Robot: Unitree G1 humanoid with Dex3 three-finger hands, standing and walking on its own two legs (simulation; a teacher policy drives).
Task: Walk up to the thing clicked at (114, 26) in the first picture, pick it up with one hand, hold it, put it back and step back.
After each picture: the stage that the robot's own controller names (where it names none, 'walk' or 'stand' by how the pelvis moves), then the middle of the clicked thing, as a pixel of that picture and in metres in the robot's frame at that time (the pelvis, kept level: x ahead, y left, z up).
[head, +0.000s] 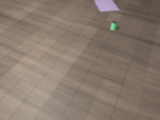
stand; (113, 25) +1.89 -0.47 -0.72
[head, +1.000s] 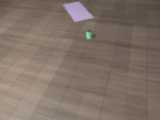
walk; (89, 34) +1.81 +0.01 -0.69
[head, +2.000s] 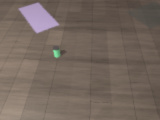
walk; (56, 51) +1.26 +0.27 -0.71
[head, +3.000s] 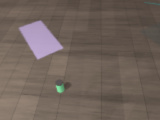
walk; (59, 86) +0.85 +0.24 -0.71
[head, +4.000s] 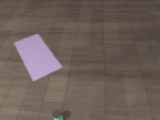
walk; (58, 117) +0.57 +0.24 -0.71
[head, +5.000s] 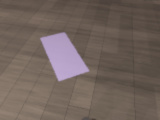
stand; out of the picture +0.51 -0.03 -0.68
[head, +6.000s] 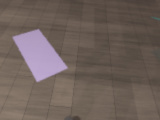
stand; out of the picture +0.49 +0.05 -0.70
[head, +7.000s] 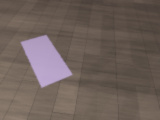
stand; out of the picture +0.46 +0.05 -0.72
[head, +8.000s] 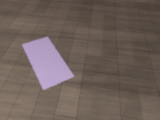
stand; out of the picture +0.44 +0.06 -0.73
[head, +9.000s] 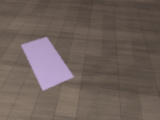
stand; out of the picture +0.43 +0.06 -0.73
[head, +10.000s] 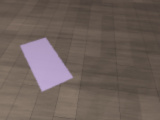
stand; out of the picture +0.43 +0.06 -0.73
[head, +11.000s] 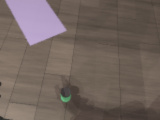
go down; (65, 94) +0.47 +0.05 -0.55
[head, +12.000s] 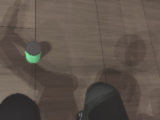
go down; (33, 52) +0.53 +0.10 -0.31
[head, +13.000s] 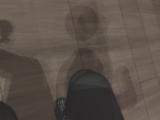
close in; out of the picture +0.52 +0.14 -0.26
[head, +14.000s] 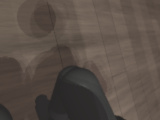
close; out of the picture +0.52 +0.16 -0.28
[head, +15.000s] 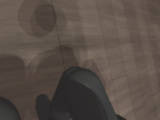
close; out of the picture +0.52 +0.16 -0.29
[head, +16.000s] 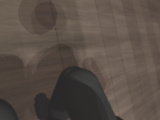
close; out of the picture +0.52 +0.16 -0.29
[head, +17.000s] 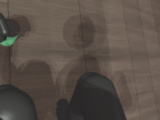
lift; (8, 33) +0.52 +0.14 -0.29
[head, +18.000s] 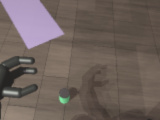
go down; (64, 95) +0.49 +0.05 -0.54
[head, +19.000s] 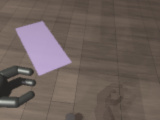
go down; out of the picture +0.47 +0.04 -0.63
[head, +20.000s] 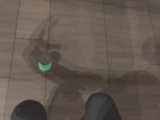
go down; (44, 62) +0.52 +0.08 -0.41
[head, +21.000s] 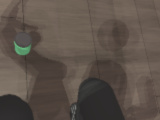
close in; (22, 44) +0.54 +0.10 -0.32
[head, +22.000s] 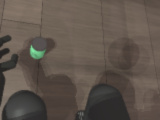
close in; (38, 48) +0.53 +0.11 -0.32
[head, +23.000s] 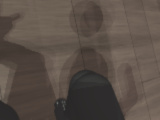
close in; out of the picture +0.53 +0.14 -0.26
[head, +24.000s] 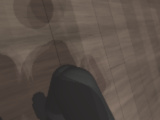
close in; out of the picture +0.53 +0.16 -0.28
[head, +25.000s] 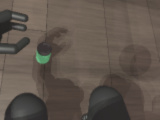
lift; (43, 53) +0.54 +0.09 -0.32
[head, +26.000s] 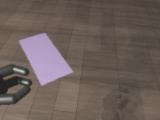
hold; out of the picture +0.47 +0.04 -0.65
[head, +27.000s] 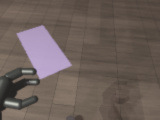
go down; out of the picture +0.47 +0.05 -0.67
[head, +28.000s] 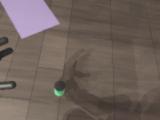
go down; (59, 88) +0.49 +0.05 -0.54
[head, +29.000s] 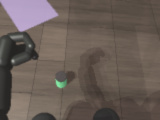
hold; (61, 79) +0.53 +0.06 -0.47
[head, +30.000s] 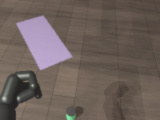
crouch; (70, 114) +0.49 +0.04 -0.65
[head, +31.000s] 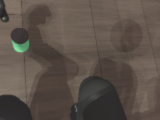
hold; (20, 40) +0.55 +0.09 -0.30
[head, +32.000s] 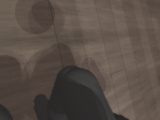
lower; out of the picture +0.53 +0.16 -0.28
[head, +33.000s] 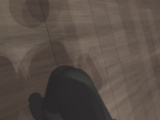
hold; out of the picture +0.53 +0.16 -0.29
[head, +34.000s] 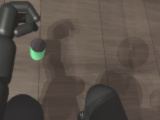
hold; (37, 49) +0.55 +0.09 -0.33
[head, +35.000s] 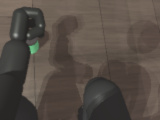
hold; (30, 42) +0.55 +0.08 -0.30
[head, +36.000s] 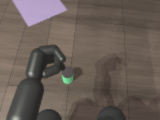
hold; (67, 75) +0.54 +0.05 -0.45
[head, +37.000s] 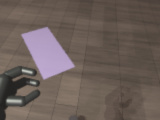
crouch; out of the picture +0.49 +0.03 -0.67
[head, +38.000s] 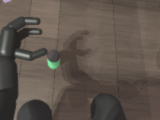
lower; (53, 59) +0.55 +0.06 -0.39
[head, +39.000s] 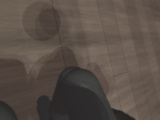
lower; out of the picture +0.55 +0.15 -0.28
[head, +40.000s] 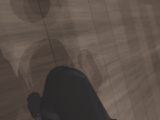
lower; out of the picture +0.54 +0.16 -0.30
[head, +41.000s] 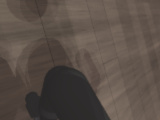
lower; out of the picture +0.54 +0.16 -0.30
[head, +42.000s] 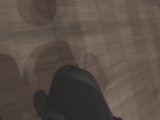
stand; out of the picture +0.54 +0.16 -0.28
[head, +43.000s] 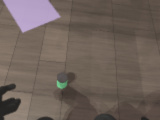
stand; (62, 80) +0.53 +0.05 -0.51
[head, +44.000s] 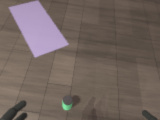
stand; (67, 102) +0.51 +0.03 -0.59
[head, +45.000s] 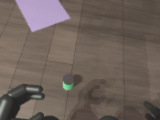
lower; (68, 82) +0.52 +0.04 -0.50
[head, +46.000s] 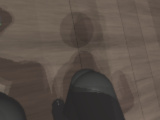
lower; out of the picture +0.56 +0.14 -0.26
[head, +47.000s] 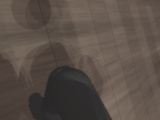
lower; out of the picture +0.55 +0.17 -0.29
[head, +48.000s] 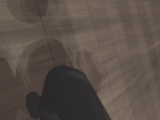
lower; out of the picture +0.55 +0.17 -0.29
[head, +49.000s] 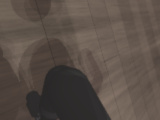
withdraw; out of the picture +0.55 +0.17 -0.30
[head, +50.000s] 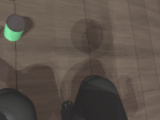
stand; (14, 28) +0.55 +0.14 -0.29
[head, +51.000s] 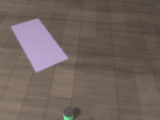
withdraw; (68, 115) +0.50 +0.03 -0.63
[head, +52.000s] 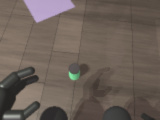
lower; (74, 71) +0.55 +0.05 -0.46
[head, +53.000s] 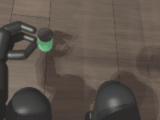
lower; (45, 40) +0.58 +0.08 -0.27
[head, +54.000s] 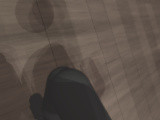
lower; out of the picture +0.56 +0.17 -0.29
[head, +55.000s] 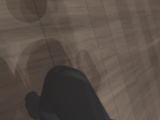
lower; out of the picture +0.55 +0.17 -0.29
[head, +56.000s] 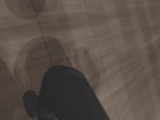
lower; out of the picture +0.55 +0.17 -0.30
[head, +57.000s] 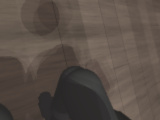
stand; out of the picture +0.56 +0.16 -0.28
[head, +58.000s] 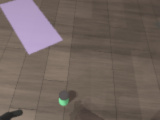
stand; (63, 98) +0.52 +0.04 -0.58
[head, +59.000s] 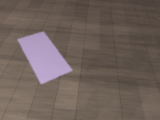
stand; out of the picture +0.48 +0.03 -0.66
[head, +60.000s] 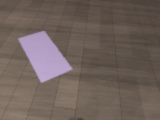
stand; out of the picture +0.49 +0.03 -0.66
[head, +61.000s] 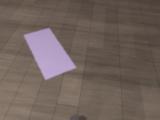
stand; out of the picture +0.49 +0.03 -0.70
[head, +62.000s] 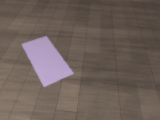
stand; out of the picture +0.49 +0.06 -0.72
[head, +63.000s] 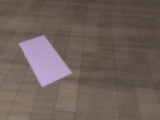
stand; out of the picture +0.48 +0.06 -0.73
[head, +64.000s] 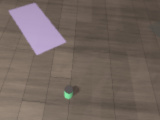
walk; (68, 92) +0.61 +0.03 -0.71
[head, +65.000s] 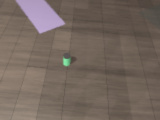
walk; (66, 59) +0.98 +0.13 -0.69
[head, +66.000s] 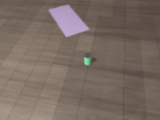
stand; (87, 59) +1.14 +0.04 -0.71
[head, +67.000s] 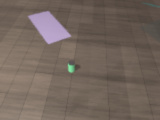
stand; (71, 66) +1.11 +0.06 -0.72
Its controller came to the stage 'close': yes
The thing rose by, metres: 0.00
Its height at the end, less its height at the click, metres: +0.00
